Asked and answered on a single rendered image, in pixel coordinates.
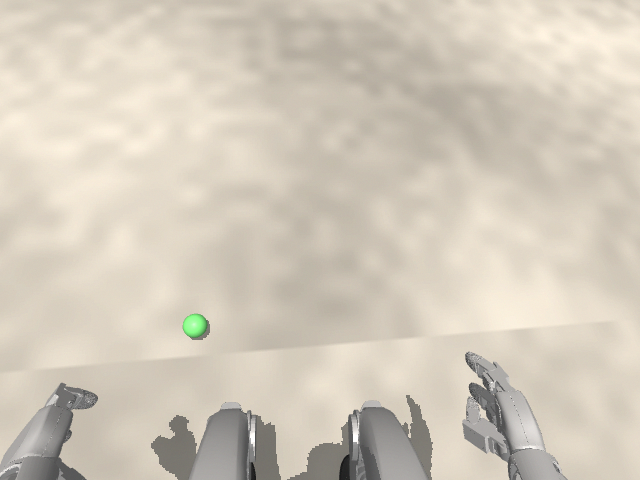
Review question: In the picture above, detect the left robot arm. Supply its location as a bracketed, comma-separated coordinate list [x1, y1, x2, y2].
[0, 456, 60, 480]

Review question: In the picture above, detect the right robot arm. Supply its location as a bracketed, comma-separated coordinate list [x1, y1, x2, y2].
[508, 449, 568, 480]

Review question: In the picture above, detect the ball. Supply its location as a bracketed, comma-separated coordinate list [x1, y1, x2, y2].
[183, 314, 207, 338]

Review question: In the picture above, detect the left robot hand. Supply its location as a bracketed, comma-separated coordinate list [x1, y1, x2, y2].
[0, 383, 98, 480]

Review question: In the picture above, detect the right robot hand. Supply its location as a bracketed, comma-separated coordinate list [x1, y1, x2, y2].
[462, 352, 546, 462]

